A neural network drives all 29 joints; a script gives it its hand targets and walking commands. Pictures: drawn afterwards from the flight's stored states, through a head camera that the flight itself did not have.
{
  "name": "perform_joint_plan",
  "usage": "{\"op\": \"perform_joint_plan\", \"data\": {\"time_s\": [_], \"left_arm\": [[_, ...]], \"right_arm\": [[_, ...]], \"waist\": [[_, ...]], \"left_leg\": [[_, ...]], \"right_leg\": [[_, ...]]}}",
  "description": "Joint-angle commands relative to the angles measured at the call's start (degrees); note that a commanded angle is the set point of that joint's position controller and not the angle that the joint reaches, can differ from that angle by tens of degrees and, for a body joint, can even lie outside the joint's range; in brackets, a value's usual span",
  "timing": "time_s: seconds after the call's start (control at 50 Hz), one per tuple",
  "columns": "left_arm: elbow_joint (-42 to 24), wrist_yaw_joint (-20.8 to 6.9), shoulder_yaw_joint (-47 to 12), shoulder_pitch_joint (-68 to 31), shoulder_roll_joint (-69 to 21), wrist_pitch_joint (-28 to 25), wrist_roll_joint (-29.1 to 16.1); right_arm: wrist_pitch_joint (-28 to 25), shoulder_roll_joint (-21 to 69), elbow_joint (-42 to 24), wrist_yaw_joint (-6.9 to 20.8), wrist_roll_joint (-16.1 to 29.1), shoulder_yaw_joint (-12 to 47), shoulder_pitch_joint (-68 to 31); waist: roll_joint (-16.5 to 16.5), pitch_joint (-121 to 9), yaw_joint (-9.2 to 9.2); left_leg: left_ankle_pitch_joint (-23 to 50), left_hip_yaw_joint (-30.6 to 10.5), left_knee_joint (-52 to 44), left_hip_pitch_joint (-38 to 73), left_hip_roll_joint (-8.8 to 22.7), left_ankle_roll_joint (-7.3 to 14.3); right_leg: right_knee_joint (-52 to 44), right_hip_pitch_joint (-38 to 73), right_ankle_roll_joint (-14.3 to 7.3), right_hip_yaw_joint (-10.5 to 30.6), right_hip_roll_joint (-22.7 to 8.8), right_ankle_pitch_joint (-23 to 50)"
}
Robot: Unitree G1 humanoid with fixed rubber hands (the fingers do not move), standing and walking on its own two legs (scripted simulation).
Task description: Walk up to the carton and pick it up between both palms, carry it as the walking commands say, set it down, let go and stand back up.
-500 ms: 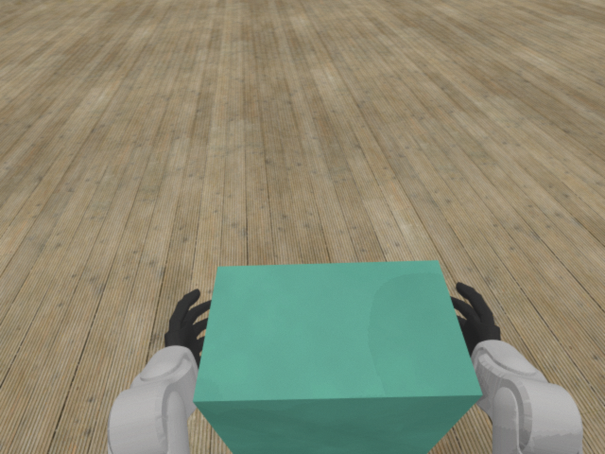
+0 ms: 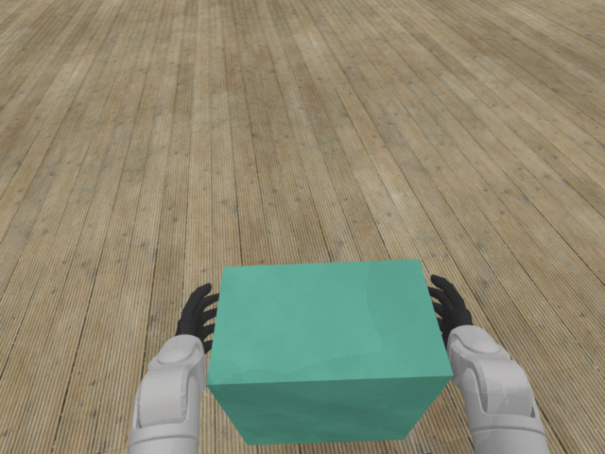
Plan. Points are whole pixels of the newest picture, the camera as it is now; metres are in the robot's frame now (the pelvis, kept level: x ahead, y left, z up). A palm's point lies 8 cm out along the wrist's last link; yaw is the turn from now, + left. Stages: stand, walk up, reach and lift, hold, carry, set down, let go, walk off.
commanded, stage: hold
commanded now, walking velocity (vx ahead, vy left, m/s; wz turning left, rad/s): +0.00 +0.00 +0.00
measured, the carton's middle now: (323, 362) +0.26 +0.01 -0.05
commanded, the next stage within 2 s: set down in 0.70 s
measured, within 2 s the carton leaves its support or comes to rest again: neither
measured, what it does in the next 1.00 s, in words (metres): stands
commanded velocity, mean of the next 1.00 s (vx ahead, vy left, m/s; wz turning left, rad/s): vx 0.00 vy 0.00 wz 0.00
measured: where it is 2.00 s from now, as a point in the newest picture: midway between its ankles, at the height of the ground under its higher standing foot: outside the picture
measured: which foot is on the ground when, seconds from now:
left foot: down 0.00-1.00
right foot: down 0.00-1.00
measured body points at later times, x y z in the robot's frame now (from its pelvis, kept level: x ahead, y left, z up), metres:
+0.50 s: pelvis +0.01 +0.01 +0.01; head -0.05 +0.01 +0.45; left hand +0.30 +0.17 +0.04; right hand +0.30 -0.18 +0.04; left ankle +0.04 +0.13 -0.74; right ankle +0.02 -0.10 -0.74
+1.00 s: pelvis +0.01 +0.00 +0.00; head +0.00 +0.01 +0.45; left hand +0.29 +0.21 +0.01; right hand +0.31 -0.14 +0.00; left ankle +0.04 +0.13 -0.74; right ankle +0.02 -0.11 -0.74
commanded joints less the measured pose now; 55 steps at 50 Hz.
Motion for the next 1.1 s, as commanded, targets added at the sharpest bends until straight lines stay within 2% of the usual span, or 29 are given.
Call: {"op": "perform_joint_plan", "data": {"time_s": [0.0, 0.04, 0.08, 0.12, 0.18, 0.24, 0.34, 0.46, 0.58, 0.68, 0.7, 0.72, 0.76, 0.82, 0.84, 0.88, 0.96, 1.08], "left_arm": [[-7.6, -8.1, -29.9, -27.8, -37.9, -2.9, -7.2], [-3.8, -8.9, -29.5, -29.2, -39.7, -1.7, -6.8], [-1.1, -9.6, -29.2, -31.6, -42.4, -1.1, -6.9], [1.2, -10.1, -28.9, -34.0, -46.0, -0.9, -7.1], [4.4, -10.3, -27.8, -36.5, -50.1, -1.0, -6.6], [6.7, -10.3, -26.1, -37.0, -52.2, -1.3, -5.3], [7.2, -10.6, -25.3, -36.5, -53.9, -1.5, -4.1], [4.8, -12.2, -26.5, -34.9, -52.3, -0.8, -4.1], [3.0, -14.0, -27.4, -35.0, -49.2, -0.5, -4.6], [2.7, -14.7, -26.8, -34.9, -47.2, -0.8, -4.7], [4.2, -13.8, -21.2, -32.3, -41.2, -1.8, -1.4], [4.6, -14.2, -22.6, -33.4, -41.5, -2.0, -2.1], [7.8, -14.9, -22.3, -34.8, -42.3, -2.7, -1.9], [8.7, -15.8, -23.8, -38.4, -43.7, -4.4, -2.9], [8.8, -15.9, -24.2, -38.9, -44.2, -5.0, -3.1], [9.4, -15.9, -24.2, -38.4, -44.7, -6.1, -3.2], [11.9, -15.3, -23.1, -36.1, -45.3, -8.6, -2.5], [15.4, -13.6, -21.7, -34.9, -46.8, -13.3, -1.3]], "right_arm": [[-3.2, 40.0, -7.6, 8.5, 7.0, 32.0, -28.9], [-2.4, 39.8, -1.5, 9.7, 4.6, 28.5, -28.5], [-2.0, 40.1, 3.1, 11.0, 3.0, 25.5, -29.7], [-2.1, 40.6, 6.5, 12.5, 1.8, 23.0, -31.3], [-2.3, 41.8, 9.5, 14.6, 1.4, 21.1, -34.0], [-2.7, 43.7, 11.1, 16.6, 1.9, 21.2, -36.2], [-3.5, 47.8, 11.2, 18.5, 3.4, 23.8, -38.1], [-3.3, 51.2, 9.3, 17.6, 3.6, 25.7, -35.9], [-2.5, 51.8, 7.2, 15.5, 2.4, 25.4, -33.7], [-1.8, 51.7, 5.9, 14.0, 2.1, 25.6, -33.1], [-2.4, 56.2, 7.8, 13.7, 3.8, 29.4, -33.7], [-2.7, 54.9, 7.0, 13.4, 3.4, 28.0, -34.4], [-3.8, 53.2, 8.9, 12.8, 1.6, 25.4, -35.0], [-6.2, 51.9, 10.9, 11.9, 0.0, 22.0, -34.3], [-6.8, 51.6, 10.8, 11.7, -0.3, 21.6, -34.2], [-8.0, 51.2, 10.6, 11.3, -0.5, 21.3, -33.7], [-10.2, 50.9, 11.8, 11.0, -0.8, 21.4, -32.4], [-14.8, 50.6, 14.1, 12.1, -0.6, 23.2, -35.1]], "waist": [[-2.8, -23.2, 1.52], [-1.3, -16.7, 0.1], [-0.2, -13.2, -1.37], [1.1, -11.3, -2.76], [1.7, -10.0, -3.41], [1.0, -10.4, -2.07], [-0.4, -12.8, 0.79], [-1.1, -15.2, 1.27], [-2.1, -13.7, -0.23], [-2.7, -13.3, -0.48], [-3.5, -7.9, 10.59], [-3.4, -7.6, 7.55], [-4.3, -6.0, 4.68], [-1.3, -7.8, 1.45], [-0.5, -8.5, 0.91], [0.2, -9.7, 0.63], [0.0, -11.6, 1.19], [0.3, -15.3, 3.84]], "left_leg": [[8.8, -1.2, -4.5, 1.7, -4.5, 2.2], [5.1, -1.9, -6.9, 3.4, -3.6, 1.6], [0.3, -2.6, -9.1, 3.8, -2.8, 0.7], [-4.5, -3.2, -11.3, 2.7, -1.6, -0.3], [-8.9, -4.0, -13.8, 1.0, -0.4, -0.8], [-7.9, -4.2, -14.4, 1.2, 0.0, -0.7], [-0.7, -2.7, -12.9, 4.3, -1.1, -0.1], [7.4, -0.6, -10.5, 8.3, -3.1, 0.7], [6.1, 0.0, -9.8, 7.7, -4.0, 1.4], [4.8, 0.2, -9.3, 6.6, -4.4, 1.9], [4.7, 0.7, -7.7, 6.3, -4.7, 2.8], [2.4, 0.3, -7.5, 6.7, -4.9, 2.8], [0.0, 0.0, -6.5, 9.7, -4.9, 2.8], [1.3, 0.0, -5.1, 11.3, -4.8, 1.7], [2.3, -0.1, -4.7, 11.2, -4.8, 1.5], [4.9, -0.2, -4.1, 10.5, -4.7, 1.2], [8.8, -0.8, -3.1, 8.5, -4.4, 1.1], [11.2, -1.7, -0.8, 5.9, -4.1, 0.8]], "right_leg": [[-0.9, 16.7, 2.3, 4.7, 0.9, 21.6], [-3.3, 12.3, 1.6, 4.2, 1.7, 12.6], [-4.3, 11.2, 0.9, 4.4, 2.0, 7.7], [-4.3, 12.1, 0.6, 4.6, 2.3, 5.3], [-3.8, 14.5, 0.6, 4.8, 2.9, 4.0], [-3.8, 15.8, 0.8, 5.0, 3.3, 4.2], [-4.8, 15.2, 0.8, 5.6, 3.4, 6.6], [-6.3, 14.1, 0.9, 6.5, 2.9, 11.6], [-7.4, 14.2, 1.5, 6.8, 2.1, 11.7], [-7.7, 14.5, 2.1, 6.8, 1.6, 11.0], [-8.4, 14.1, 2.5, 5.9, 1.7, 6.5], [-8.8, 13.4, 2.4, 5.6, 1.7, 3.7], [-9.1, 10.0, 1.9, 5.7, 1.6, -0.4], [-7.6, 9.2, 1.2, 4.9, 2.1, 0.8], [-7.0, 9.6, 1.1, 4.7, 2.2, 2.3], [-6.0, 10.5, 0.9, 4.4, 2.4, 5.5], [-4.0, 10.4, 0.8, 4.4, 2.5, 9.3], [-0.3, 5.6, 0.4, 4.8, 2.8, 8.2]]}}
